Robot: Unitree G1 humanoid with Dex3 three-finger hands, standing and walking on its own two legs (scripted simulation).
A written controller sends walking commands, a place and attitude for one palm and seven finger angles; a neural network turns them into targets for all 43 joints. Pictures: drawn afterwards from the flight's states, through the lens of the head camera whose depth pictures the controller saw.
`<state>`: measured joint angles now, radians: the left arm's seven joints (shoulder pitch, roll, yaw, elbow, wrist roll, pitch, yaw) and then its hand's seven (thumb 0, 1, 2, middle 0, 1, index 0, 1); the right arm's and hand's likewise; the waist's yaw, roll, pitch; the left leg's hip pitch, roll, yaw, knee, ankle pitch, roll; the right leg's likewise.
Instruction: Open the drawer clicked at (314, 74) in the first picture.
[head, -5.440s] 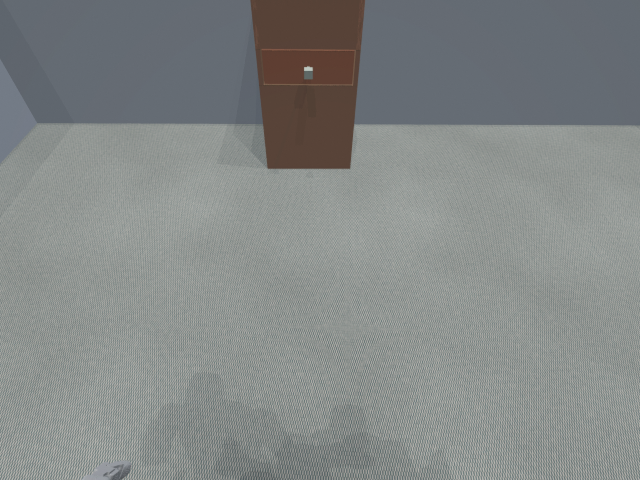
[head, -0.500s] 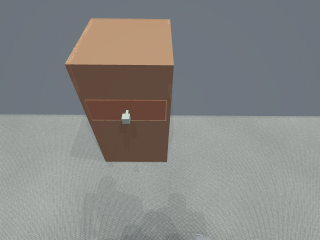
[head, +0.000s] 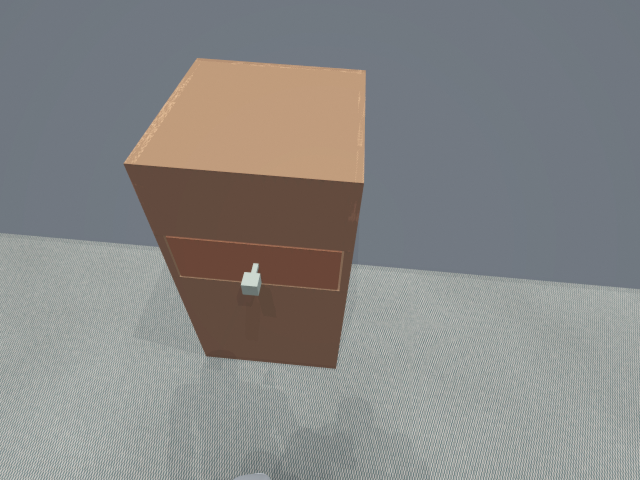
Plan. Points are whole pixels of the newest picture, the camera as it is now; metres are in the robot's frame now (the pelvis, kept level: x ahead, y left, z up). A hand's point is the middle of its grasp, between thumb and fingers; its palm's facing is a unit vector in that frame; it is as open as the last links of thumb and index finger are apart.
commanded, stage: come to a stop and stand still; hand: left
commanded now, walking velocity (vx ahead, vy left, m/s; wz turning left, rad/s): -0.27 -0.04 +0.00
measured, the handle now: (253, 277) +0.56 +0.20 -0.24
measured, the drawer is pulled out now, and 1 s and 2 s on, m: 0.00 0.00 0.00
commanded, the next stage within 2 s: look again from close up in 1.40 s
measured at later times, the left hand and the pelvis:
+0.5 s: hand out of the picture +0.06 +0.19 -0.17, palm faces +0.00 -0.96 -0.26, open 7.3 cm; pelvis +0.01 -0.01 +0.00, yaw -2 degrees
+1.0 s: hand out of the picture -0.01 +0.15 -0.16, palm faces +0.07 -0.96 -0.27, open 7.3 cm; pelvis +0.01 -0.04 +0.00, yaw -1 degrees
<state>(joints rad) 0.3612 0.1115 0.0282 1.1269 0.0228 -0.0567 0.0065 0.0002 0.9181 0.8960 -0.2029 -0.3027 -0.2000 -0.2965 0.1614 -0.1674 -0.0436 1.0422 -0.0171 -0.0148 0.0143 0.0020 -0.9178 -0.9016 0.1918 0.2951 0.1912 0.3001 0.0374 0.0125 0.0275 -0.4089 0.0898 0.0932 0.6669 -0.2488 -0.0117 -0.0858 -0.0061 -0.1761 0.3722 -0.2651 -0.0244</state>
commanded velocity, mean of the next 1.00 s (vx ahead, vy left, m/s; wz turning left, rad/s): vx -0.03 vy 0.04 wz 0.00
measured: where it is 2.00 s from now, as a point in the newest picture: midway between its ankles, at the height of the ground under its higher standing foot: outside the picture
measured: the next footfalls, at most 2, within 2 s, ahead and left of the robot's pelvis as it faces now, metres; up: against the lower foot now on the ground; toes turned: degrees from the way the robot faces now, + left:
left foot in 0.04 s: +0.12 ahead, +0.12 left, +0.00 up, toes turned +7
right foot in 0.54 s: +0.02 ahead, -0.14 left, +0.00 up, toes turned -4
